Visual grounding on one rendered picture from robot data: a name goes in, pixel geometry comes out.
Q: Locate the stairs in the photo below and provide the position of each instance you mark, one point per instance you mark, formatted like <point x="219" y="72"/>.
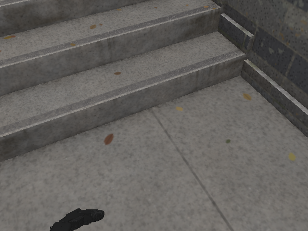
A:
<point x="69" y="66"/>

